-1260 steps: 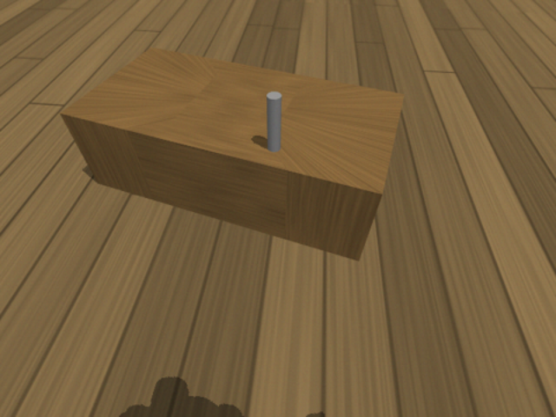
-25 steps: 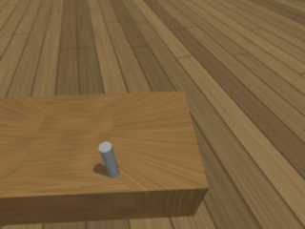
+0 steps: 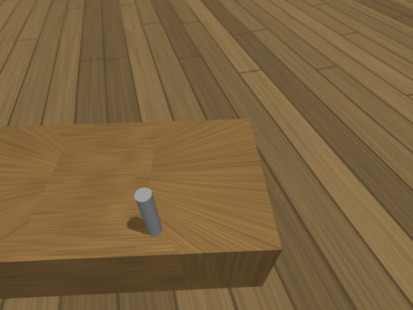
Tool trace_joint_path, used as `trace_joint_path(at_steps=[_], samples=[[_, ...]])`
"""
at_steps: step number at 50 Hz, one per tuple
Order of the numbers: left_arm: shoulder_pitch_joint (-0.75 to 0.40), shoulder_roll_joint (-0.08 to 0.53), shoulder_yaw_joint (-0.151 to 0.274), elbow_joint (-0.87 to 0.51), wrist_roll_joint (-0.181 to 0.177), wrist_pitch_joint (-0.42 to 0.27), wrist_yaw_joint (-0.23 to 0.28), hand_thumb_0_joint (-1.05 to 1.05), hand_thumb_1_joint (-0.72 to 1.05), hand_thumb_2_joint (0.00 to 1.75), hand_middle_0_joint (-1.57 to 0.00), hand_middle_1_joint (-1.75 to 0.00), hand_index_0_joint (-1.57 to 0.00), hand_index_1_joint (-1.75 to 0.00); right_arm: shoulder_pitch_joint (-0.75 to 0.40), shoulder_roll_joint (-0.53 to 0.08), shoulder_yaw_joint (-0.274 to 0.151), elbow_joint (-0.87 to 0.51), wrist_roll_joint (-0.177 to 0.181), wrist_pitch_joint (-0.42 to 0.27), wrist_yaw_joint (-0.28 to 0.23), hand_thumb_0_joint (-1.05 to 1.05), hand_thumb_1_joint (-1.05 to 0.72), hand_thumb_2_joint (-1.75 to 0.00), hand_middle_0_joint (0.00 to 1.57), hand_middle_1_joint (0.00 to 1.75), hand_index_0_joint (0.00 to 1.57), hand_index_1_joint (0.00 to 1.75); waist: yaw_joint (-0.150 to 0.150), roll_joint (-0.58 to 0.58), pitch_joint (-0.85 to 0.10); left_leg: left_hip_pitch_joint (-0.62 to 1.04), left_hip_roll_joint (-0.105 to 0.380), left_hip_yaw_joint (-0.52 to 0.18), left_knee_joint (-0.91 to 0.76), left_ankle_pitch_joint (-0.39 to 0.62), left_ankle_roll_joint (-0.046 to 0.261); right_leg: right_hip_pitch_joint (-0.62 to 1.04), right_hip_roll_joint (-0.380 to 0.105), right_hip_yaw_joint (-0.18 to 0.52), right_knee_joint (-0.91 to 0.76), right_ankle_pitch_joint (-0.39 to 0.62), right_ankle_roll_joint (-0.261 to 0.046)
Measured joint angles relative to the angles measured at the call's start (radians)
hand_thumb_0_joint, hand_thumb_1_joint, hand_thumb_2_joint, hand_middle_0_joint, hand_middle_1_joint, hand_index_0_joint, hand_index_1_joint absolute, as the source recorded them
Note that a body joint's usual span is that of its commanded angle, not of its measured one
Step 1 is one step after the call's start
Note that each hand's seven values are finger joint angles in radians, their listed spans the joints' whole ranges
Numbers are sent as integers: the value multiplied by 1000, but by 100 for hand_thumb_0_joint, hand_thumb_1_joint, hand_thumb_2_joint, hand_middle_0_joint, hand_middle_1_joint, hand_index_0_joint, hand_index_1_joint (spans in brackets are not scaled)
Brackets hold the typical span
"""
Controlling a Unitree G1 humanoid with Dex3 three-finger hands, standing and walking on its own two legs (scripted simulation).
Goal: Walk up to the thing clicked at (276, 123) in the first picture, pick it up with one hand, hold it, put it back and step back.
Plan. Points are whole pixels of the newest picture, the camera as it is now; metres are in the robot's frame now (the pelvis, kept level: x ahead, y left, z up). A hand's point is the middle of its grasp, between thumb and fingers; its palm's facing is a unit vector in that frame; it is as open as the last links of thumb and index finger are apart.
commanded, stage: stand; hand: left
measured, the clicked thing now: (149, 213) +0.46 +0.19 -0.25
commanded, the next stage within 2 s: none
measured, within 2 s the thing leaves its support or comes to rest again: neither
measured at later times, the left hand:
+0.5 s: hand out of the picture +0.09 +0.24 -0.15, palm faces -0.03 -0.93 -0.36, open 7.7 cm
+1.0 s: hand out of the picture +0.10 +0.24 -0.15, palm faces -0.04 -0.93 -0.36, open 7.4 cm
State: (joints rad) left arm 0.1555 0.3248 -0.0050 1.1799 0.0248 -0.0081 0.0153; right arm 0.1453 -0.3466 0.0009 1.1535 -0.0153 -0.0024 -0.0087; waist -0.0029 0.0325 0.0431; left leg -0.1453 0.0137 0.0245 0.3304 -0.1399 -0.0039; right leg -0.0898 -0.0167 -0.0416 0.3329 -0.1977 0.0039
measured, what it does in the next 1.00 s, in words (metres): stands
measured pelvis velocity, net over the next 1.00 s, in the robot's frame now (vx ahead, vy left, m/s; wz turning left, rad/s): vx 0.02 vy -0.01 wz -0.01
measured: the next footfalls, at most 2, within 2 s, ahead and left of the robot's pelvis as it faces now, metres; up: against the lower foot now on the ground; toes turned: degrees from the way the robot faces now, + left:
none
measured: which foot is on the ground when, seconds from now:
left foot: down 0.00-1.00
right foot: down 0.00-1.00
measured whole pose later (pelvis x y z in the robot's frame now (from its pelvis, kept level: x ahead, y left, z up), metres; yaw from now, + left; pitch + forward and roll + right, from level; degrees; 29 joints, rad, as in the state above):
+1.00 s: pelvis +0.02 -0.01 +0.00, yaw -1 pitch -2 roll +0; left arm 0.11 0.33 0.00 1.16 0.01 -0.01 0.01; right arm 0.11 -0.35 0.00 1.15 -0.01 -0.01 -0.01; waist -0.01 0.02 0.04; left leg -0.11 0.02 0.04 0.30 -0.15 -0.01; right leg -0.05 -0.01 -0.03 0.29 -0.20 0.00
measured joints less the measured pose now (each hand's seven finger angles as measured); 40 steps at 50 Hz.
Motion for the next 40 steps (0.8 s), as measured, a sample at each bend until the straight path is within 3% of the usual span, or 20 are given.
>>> trace_joint_path(at_steps=[5, 12, 17, 21, 28, 40], samples=[[-8, -3, -1, 3, -3, -2, 0, -1, -25, 32, -15, -20, -15, -20, -6, 1, 3, 3, 2, -1, 0, 0, -90, -90, 20, 30, 20, 30, 0, 0, 1, 6, 2, 2, -5, -3, -1, 6, 2, 2, -8, 0, -1], [-27, -6, -2, -2, -5, -4, -1, -1, 20, 69, -19, -27, -19, -27, -19, 1, 7, 3, 4, -6, 0, 0, -90, -89, 20, 30, 20, 30, -2, -3, -2, 18, 3, 5, -15, -6, -2, 17, 3, 5, -18, -2, -1], [-40, -6, 0, -7, -7, -5, -1, 0, 55, 82, -20, -29, -20, -29, -28, 0, 7, 0, 4, -7, -1, 0, -90, -89, 20, 30, 20, 30, -4, -6, -6, 23, 3, 6, -19, -8, -3, 22, 4, 6, -24, -3, -1], [-49, -4, 2, -10, -7, -6, -2, 0, 73, 86, -20, -30, -21, -29, -32, -2, 6, -1, 4, -9, -1, 0, -91, -89, 20, 30, 20, 30, -5, -8, -5, 26, 4, 7, -23, -8, -4, 25, 4, 7, -29, -3, -1], [-54, -1, 5, -13, -9, -4, -4, 0, 86, 89, -20, -30, -21, -30, -35, -6, 4, 0, 5, -11, -1, 0, -91, -89, 20, 30, 20, 30, -5, -9, -1, 30, 5, 10, -29, -10, -5, 29, 6, 10, -37, -2, -2], [-51, 3, 8, -16, -9, -2, -6, 0, 90, 90, -20, -30, -21, -30, -34, -6, 3, 3, 5, -10, 1, 0, -91, -89, 20, 30, 20, 30, -5, -8, 0, 33, 7, 13, -34, -12, -7, 30, 8, 14, -40, -4, -4]])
